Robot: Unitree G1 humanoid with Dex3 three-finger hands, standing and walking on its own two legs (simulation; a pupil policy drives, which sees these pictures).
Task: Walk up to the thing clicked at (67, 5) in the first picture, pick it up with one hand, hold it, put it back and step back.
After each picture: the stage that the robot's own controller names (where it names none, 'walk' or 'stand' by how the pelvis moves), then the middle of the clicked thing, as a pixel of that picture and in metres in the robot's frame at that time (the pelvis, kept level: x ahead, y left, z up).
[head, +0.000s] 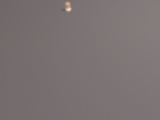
stand; (68, 7) +2.16 +0.23 -0.72
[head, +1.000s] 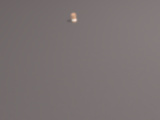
walk; (73, 17) +2.03 +0.28 -0.72
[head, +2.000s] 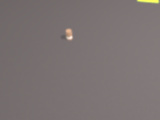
walk; (69, 34) +1.39 +0.26 -0.71
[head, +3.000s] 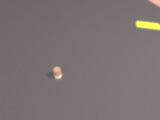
walk; (57, 73) +0.89 +0.26 -0.70
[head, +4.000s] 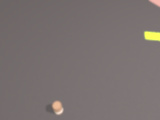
walk; (57, 108) +0.53 +0.21 -0.70
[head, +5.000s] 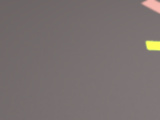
stand; out of the picture +0.32 +0.21 -0.70
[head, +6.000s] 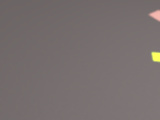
stand; out of the picture +0.31 +0.19 -0.72
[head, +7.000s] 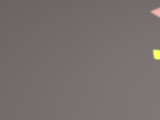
stand; out of the picture +0.32 +0.19 -0.73
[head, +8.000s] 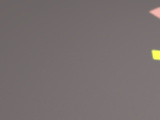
stand; out of the picture +0.31 +0.20 -0.73
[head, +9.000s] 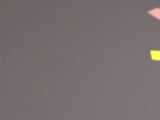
stand; out of the picture +0.30 +0.19 -0.73
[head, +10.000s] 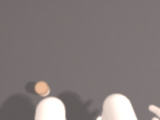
go down; (42, 89) +0.37 +0.19 -0.46
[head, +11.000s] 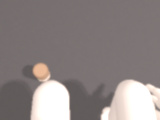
go down; (42, 73) +0.40 +0.20 -0.33
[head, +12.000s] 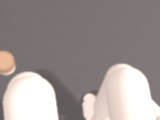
close in; (5, 64) +0.39 +0.22 -0.24
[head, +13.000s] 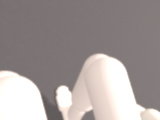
close; out of the picture +0.39 +0.24 -0.22
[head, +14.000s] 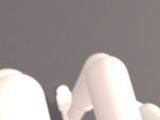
lift; out of the picture +0.39 +0.24 -0.22
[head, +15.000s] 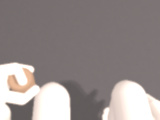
lift; (23, 84) +0.30 +0.21 -0.07
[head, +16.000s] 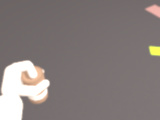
hold; (35, 85) +0.33 +0.17 +0.05
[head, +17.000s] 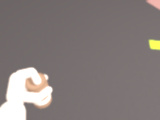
hold; (39, 91) +0.32 +0.17 +0.00
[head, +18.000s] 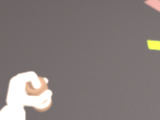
crouch; (39, 94) +0.31 +0.17 -0.01
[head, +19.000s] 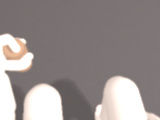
crouch; (18, 56) +0.42 +0.20 -0.10
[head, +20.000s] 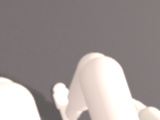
lower; out of the picture +0.43 +0.27 -0.22
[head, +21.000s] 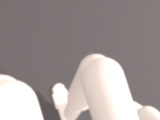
lower; out of the picture +0.42 +0.26 -0.23
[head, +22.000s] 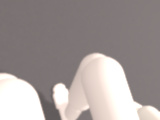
lower; out of the picture +0.42 +0.25 -0.23
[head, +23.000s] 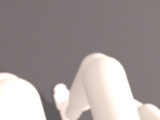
lower; out of the picture +0.41 +0.25 -0.23
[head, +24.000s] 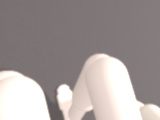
loosen; out of the picture +0.39 +0.24 -0.23
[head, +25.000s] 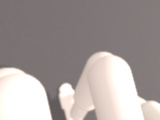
rise; out of the picture +0.39 +0.23 -0.22
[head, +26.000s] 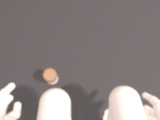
walk; (51, 76) +0.41 +0.17 -0.41
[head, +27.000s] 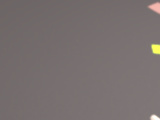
stand; out of the picture +0.33 +0.16 -0.66
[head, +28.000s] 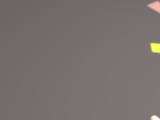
stand; out of the picture +0.34 +0.18 -0.67
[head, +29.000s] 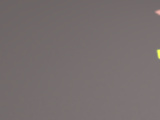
stand; out of the picture +0.35 +0.16 -0.71
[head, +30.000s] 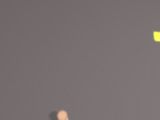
walk; (62, 117) +0.38 +0.13 -0.70
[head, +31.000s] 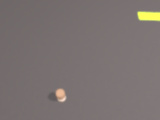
walk; (60, 95) +0.53 +0.18 -0.69
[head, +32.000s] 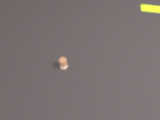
walk; (63, 63) +0.85 +0.18 -0.69
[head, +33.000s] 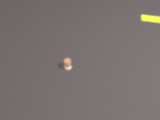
stand; (67, 64) +0.97 +0.16 -0.71
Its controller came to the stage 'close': yes
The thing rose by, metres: 0.72
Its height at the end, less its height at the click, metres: +0.00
